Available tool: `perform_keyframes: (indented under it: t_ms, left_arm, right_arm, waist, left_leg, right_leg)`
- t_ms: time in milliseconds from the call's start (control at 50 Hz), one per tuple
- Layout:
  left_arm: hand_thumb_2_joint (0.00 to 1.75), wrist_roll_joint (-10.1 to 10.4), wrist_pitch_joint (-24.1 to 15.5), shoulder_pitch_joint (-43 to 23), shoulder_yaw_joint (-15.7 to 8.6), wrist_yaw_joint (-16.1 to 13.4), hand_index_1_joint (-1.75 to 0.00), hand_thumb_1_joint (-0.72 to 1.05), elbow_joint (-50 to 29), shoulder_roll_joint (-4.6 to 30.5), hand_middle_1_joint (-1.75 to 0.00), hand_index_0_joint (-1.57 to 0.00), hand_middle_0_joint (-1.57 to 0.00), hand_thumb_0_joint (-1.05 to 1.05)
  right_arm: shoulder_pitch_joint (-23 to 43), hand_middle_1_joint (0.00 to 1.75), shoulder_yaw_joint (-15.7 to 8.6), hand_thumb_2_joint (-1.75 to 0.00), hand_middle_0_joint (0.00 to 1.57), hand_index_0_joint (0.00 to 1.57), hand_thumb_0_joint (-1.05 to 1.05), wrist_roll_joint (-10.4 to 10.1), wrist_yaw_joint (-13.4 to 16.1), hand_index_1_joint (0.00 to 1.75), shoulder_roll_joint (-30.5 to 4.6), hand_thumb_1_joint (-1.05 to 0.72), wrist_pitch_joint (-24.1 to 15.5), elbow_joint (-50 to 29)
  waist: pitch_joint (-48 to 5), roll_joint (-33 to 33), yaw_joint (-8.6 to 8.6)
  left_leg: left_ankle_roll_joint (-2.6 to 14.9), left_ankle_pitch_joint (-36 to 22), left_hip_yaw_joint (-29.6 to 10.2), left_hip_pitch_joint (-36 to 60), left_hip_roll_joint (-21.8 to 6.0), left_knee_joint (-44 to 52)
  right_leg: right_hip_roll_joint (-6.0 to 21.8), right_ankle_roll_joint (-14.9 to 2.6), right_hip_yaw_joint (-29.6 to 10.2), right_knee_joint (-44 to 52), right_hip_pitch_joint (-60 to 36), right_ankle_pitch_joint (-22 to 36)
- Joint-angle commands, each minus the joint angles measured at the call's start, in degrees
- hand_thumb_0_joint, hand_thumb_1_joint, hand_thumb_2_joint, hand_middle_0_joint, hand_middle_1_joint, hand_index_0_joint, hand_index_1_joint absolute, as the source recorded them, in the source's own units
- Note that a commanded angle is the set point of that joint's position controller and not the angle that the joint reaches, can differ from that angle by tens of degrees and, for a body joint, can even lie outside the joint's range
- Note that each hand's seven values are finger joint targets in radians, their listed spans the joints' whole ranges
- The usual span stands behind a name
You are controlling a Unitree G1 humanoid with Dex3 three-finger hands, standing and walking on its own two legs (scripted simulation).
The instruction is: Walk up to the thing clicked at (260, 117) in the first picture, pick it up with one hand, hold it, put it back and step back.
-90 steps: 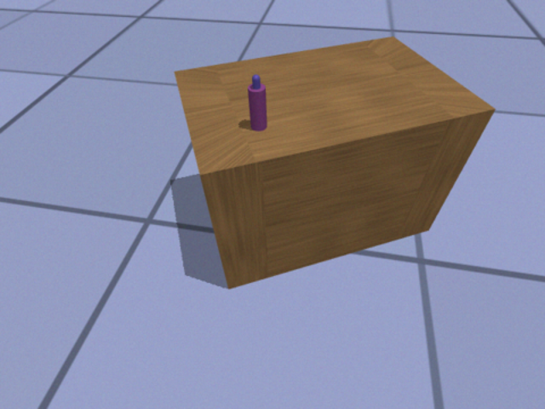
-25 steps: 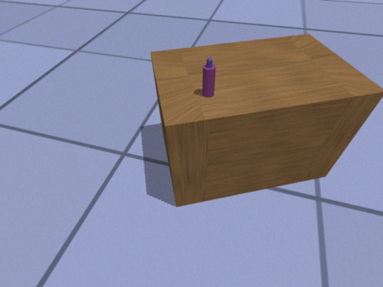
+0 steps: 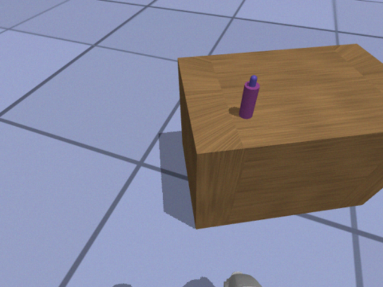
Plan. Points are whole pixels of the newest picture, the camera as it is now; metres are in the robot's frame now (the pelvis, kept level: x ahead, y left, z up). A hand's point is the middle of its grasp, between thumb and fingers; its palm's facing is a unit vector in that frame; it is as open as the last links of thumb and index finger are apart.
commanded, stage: walk up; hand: right
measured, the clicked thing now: (249, 96) +0.70 -0.22 -0.03
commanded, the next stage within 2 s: none
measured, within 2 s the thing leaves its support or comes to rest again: neither
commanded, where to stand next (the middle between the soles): +0.23 -0.02 m, yaw +2 degrees
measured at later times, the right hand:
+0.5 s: hand (299, 224) +0.29 -0.28 -0.14, palm faces -0.16 +0.90 -0.41, open 7.4 cm
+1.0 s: hand (290, 216) +0.32 -0.27 -0.16, palm faces -0.07 +0.94 -0.34, open 7.4 cm
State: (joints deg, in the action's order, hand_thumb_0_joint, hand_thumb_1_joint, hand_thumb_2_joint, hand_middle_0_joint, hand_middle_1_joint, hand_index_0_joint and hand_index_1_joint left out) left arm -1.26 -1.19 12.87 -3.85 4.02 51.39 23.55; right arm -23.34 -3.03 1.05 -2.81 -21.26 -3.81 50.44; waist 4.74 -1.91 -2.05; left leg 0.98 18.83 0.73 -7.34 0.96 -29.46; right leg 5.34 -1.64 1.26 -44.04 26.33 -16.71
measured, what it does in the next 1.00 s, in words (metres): walks ahead: right foot, then left foot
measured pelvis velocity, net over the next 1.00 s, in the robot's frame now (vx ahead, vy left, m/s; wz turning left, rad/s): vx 0.18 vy -0.02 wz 0.06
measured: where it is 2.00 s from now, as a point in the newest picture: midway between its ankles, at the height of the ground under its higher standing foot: outside the picture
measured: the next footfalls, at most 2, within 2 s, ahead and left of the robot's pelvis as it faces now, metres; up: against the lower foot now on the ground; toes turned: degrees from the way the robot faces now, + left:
right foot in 0.08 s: +0.18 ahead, -0.14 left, +0.00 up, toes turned -3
left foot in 0.50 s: +0.26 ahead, +0.12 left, +0.00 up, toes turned +3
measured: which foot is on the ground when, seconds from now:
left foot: down 0.00-0.12, up 0.14-0.48, down 0.50-1.00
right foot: up 0.00-0.06, down 0.08-0.54, up 0.56-0.78, down 0.80-1.00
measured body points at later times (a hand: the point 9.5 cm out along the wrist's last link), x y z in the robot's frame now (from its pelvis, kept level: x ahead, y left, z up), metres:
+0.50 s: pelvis +0.17 -0.02 -0.01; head +0.20 -0.01 +0.44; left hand +0.16 +0.30 -0.13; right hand +0.30 -0.32 -0.11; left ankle +0.26 +0.11 -0.73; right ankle +0.14 -0.13 -0.73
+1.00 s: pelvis +0.18 -0.02 -0.01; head +0.21 -0.04 +0.43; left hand +0.21 +0.31 -0.12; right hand +0.32 -0.32 -0.14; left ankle +0.22 +0.11 -0.73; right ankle +0.18 -0.16 -0.73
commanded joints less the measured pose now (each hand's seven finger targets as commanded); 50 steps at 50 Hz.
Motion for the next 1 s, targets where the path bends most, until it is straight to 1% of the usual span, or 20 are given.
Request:
perform_keyframes:
  t_ms: [0, 60, 80, 100, 120, 220, 380, 460, 480, 500, 520, 540, 620, 720, 780, 820, 840, 900, 940, 980]
  left_arm:
    - [0.90, -0.06, -2.74, -2.37, -3.67, -0.32, -0.30, 0.90, -6.05, 9.75, -0.30, -0.20, -0.20, 0.00]
    - [0.90, -0.16, -3.78, 11.45, -5.42, -1.61, -0.30, 0.90, -2.64, 11.97, -0.30, -0.20, -0.20, 0.00]
    - [0.90, -0.85, -4.34, 16.20, -6.82, -2.32, -0.30, 0.90, -2.40, 16.50, -0.30, -0.20, -0.20, 0.00]
    - [0.90, -0.10, -4.59, 13.86, -6.45, -2.57, -0.30, 0.90, -4.03, 18.38, -0.30, -0.20, -0.20, 0.00]
    - [0.90, 0.36, -4.31, 8.62, -6.31, -2.26, -0.30, 0.90, -5.67, 19.10, -0.30, -0.20, -0.20, 0.00]
    - [0.90, 1.01, -4.89, 4.53, -3.98, -2.41, -0.30, 0.90, -6.63, 13.11, -0.30, -0.20, -0.20, 0.00]
    - [0.90, 0.46, -3.64, 7.65, -2.50, -3.60, -0.30, 0.90, -8.01, 11.88, -0.30, -0.20, -0.20, 0.00]
    - [0.90, 1.60, -2.04, 4.03, -1.32, -4.44, -0.30, 0.90, -8.50, 11.45, -0.30, -0.20, -0.20, 0.00]
    - [0.90, 1.99, -1.98, 5.31, -0.43, -4.48, -0.30, 0.90, -8.82, 9.10, -0.30, -0.20, -0.20, 0.00]
    - [0.90, 2.96, -1.60, 7.46, 0.27, -4.50, -0.30, 0.90, -8.83, 6.28, -0.30, -0.20, -0.20, 0.00]
    - [0.90, 3.13, -0.19, 11.79, 0.16, -5.04, -0.30, 0.90, -6.60, 7.29, -0.30, -0.20, -0.20, 0.00]
    - [0.90, 2.80, 0.83, 12.24, -0.05, -5.53, -0.30, 0.90, -4.75, 9.35, -0.30, -0.20, -0.20, 0.00]
    - [0.90, 2.34, 1.14, 9.25, -0.68, -4.87, -0.30, 0.90, -1.67, 10.80, -0.30, -0.20, -0.20, 0.00]
    - [0.90, 1.60, 0.07, 8.75, -0.79, -5.57, -0.30, 0.90, 1.12, 10.00, -0.30, -0.20, -0.20, 0.00]
    - [0.90, 0.38, -1.04, 10.01, -1.24, -5.99, -0.30, 0.90, 2.83, 10.55, -0.30, -0.20, -0.20, 0.00]
    - [0.90, -0.72, -1.98, 4.26, -2.65, -6.05, -0.30, 0.90, 0.43, 17.96, -0.30, -0.20, -0.20, 0.00]
    - [0.90, -0.86, -1.99, -2.41, -2.68, -6.05, -0.30, 0.90, -1.23, 19.87, -0.30, -0.20, -0.20, 0.00]
    - [0.90, 0.02, -2.45, -5.85, -0.65, -5.95, -0.30, 0.90, -1.43, 13.08, -0.30, -0.20, -0.20, 0.00]
    - [0.90, 0.48, -2.52, -4.76, -0.19, -5.66, -0.30, 0.90, -0.57, 11.50, -0.30, -0.20, -0.20, 0.00]
    - [0.90, 0.77, -2.20, -2.07, 0.20, -5.25, -0.30, 0.90, -0.65, 11.06, -0.30, -0.20, -0.20, 0.00]
  right_arm:
    - [1.62, 0.30, -4.77, -0.90, 0.20, 0.20, 0.00, -0.56, 1.26, 0.30, -16.81, -0.90, -1.45, -6.75]
    - [2.89, 0.30, -3.16, -0.90, 0.20, 0.20, 0.00, -0.99, 1.46, 0.30, -12.76, -0.90, -0.93, -8.52]
    - [0.95, 0.30, -1.91, -0.90, 0.20, 0.20, 0.00, -1.44, 1.53, 0.30, -8.82, -0.90, -1.08, -9.71]
    - [-1.09, 0.30, -1.89, -0.90, 0.20, 0.20, 0.00, -1.44, 2.03, 0.30, -9.76, -0.90, -0.44, -9.17]
    - [-0.57, 0.30, -3.02, -0.90, 0.20, 0.20, 0.00, -0.88, 2.68, 0.30, -14.87, -0.90, -0.09, -7.95]
    - [-2.03, 0.30, -3.16, -0.90, 0.20, 0.20, 0.00, -1.05, 1.01, 0.30, -12.45, -0.90, 0.27, -4.54]
    - [8.37, 0.30, -2.19, -0.90, 0.20, 0.20, 0.00, -0.41, 1.46, 0.30, -9.39, -0.90, 0.29, -7.22]
    - [4.83, 0.30, -2.66, -0.90, 0.20, 0.20, 0.00, -0.26, 2.60, 0.30, -10.67, -0.90, 0.18, -4.45]
    - [2.55, 0.30, -3.42, -0.90, 0.20, 0.20, 0.00, 0.15, 3.08, 0.30, -13.90, -0.90, 0.06, -4.05]
    - [2.67, 0.30, -4.04, -0.90, 0.20, 0.20, 0.00, 0.55, 3.56, 0.30, -17.52, -0.90, -0.20, -5.12]
    - [5.94, 0.30, -3.28, -0.90, 0.20, 0.20, 0.00, -0.71, 3.82, 0.30, -16.97, -0.90, -0.09, -6.43]
    - [9.78, 0.30, -3.30, -0.90, 0.20, 0.20, 0.00, -1.41, 3.88, 0.30, -17.00, -0.90, 0.23, -6.31]
    - [16.06, 0.30, -2.12, -0.90, 0.20, 0.20, 0.00, -0.50, 3.95, 0.30, -14.50, -0.90, 1.45, -6.74]
    - [16.71, 0.30, -2.58, -0.90, 0.20, 0.20, 0.00, 0.08, 3.14, 0.30, -15.08, -0.90, 3.17, -6.02]
    - [20.14, 0.30, -2.19, -0.90, 0.20, 0.20, 0.00, -0.85, 2.67, 0.30, -13.55, -0.90, 4.37, -6.20]
    - [22.07, 0.30, -1.37, -0.90, 0.20, 0.20, 0.00, -1.32, 2.57, 0.30, -9.74, -0.90, 4.73, -6.80]
    - [20.82, 0.30, -2.20, -0.90, 0.20, 0.20, 0.00, -0.81, 2.83, 0.30, -11.52, -0.90, 4.92, -5.18]
    - [18.56, 0.30, -1.89, -0.90, 0.20, 0.20, 0.00, -1.59, 2.04, 0.30, -10.62, -0.90, 3.72, -1.67]
    - [17.99, 0.30, -2.00, -0.90, 0.20, 0.20, 0.00, -1.52, 2.16, 0.30, -10.92, -0.90, 2.93, -0.40]
    - [18.23, 0.30, -1.58, -0.90, 0.20, 0.20, 0.00, -0.80, 2.55, 0.30, -11.55, -0.90, 2.63, -0.32]
  waist:
    - [-0.12, 8.56, 0.84]
    - [-7.12, -1.80, 8.53]
    - [-8.91, -14.99, 10.04]
    - [-6.01, -13.19, 7.71]
    - [-4.72, -8.41, 6.20]
    - [2.18, -5.64, 2.36]
    - [-1.31, -6.59, 5.03]
    - [-6.90, -0.72, 0.96]
    - [-10.03, 5.94, -0.19]
    - [-13.47, 15.56, 0.25]
    - [-14.38, 10.58, 3.05]
    - [-13.58, 12.61, 3.32]
    - [-7.57, 12.52, 3.76]
    - [-6.74, 13.59, 2.80]
    - [-6.45, 8.40, 4.97]
    - [-1.34, -9.59, 3.91]
    - [-0.41, -10.65, 2.47]
    - [-2.01, -3.96, -0.05]
    - [-7.44, -2.72, 1.15]
    - [-10.57, -3.17, 2.69]
  left_leg:
    - [10.67, -14.33, -10.48, -6.60, -13.22, 7.94]
    - [6.40, -19.56, -4.45, -13.04, -7.36, -14.75]
    - [3.57, -7.67, -1.14, -23.29, -0.87, -31.68]
    - [1.93, 9.74, -3.11, -31.23, 4.11, -36.68]
    - [2.05, 11.97, -6.09, -30.71, -0.12, -40.14]
    - [1.00, -0.80, -6.18, -22.44, -2.97, -32.04]
    - [-1.43, -8.71, 1.40, -15.12, -2.37, -11.52]
    - [2.00, -19.27, 2.99, -0.89, -0.05, -0.61]
    - [4.21, -28.70, -2.47, 4.39, -4.89, 0.89]
    - [9.33, -39.36, -20.21, 8.74, -17.42, 2.11]
    - [13.45, -38.27, -25.37, 4.47, -21.59, 3.13]
    - [16.65, -29.29, -27.05, 1.68, -23.35, 4.47]
    - [9.78, -13.83, -12.34, -10.27, -13.97, 5.88]
    - [10.70, -15.19, -12.22, -9.71, -13.97, 2.83]
    - [7.04, -5.49, -10.23, -16.24, -11.84, -2.18]
    - [0.63, 5.01, -1.88, -21.08, -1.01, -15.19]
    - [0.02, 10.56, -3.51, -15.33, -2.81, -21.27]
    - [0.76, -3.79, -2.37, -8.45, -3.62, -8.07]
    - [2.52, -23.68, -5.08, -1.77, -5.73, -4.40]
    - [4.10, -23.95, -7.37, -0.59, -8.04, -2.97]
  right_leg:
    - [-2.58, -0.44, 2.39, 7.57, -6.84, 2.46]
    - [-4.22, -1.86, 2.10, 16.42, -27.69, 4.57]
    - [7.77, -4.66, -16.36, 22.99, -33.61, -5.25]
    - [18.70, -8.20, -35.85, 31.10, -32.38, -11.38]
    - [22.38, -14.80, -40.40, 30.10, -27.65, -14.86]
    - [8.31, -8.60, -10.57, 29.72, -12.21, 1.53]
    - [7.87, -9.25, 0.59, 18.30, -14.62, 39.59]
    - [5.20, -5.61, 2.31, 4.53, -10.70, 30.74]
    - [2.81, -3.04, 2.67, -2.52, -8.05, 22.30]
    - [-3.55, -0.01, 2.33, -12.54, -1.78, 0.67]
    - [-5.57, -0.04, -3.11, -15.19, -4.62, -18.85]
    - [-2.19, -0.25, -3.93, -16.47, -5.73, -20.45]
    - [-1.79, -0.44, -3.46, -9.34, -8.33, -14.33]
    - [-3.76, 1.28, 1.23, 1.23, -9.58, -9.98]
    - [-3.46, 0.15, 0.04, 13.59, -16.56, 0.32]
    - [13.00, -7.59, -25.39, 26.04, -7.72, -3.50]
    - [17.68, -12.47, -27.56, 25.01, -1.15, 0.85]
    - [7.76, -5.48, -10.13, 16.25, -5.20, 16.21]
    - [3.24, -1.13, -5.55, 11.68, -8.61, 20.51]
    - [1.74, -0.32, -5.36, 10.93, -10.60, 15.92]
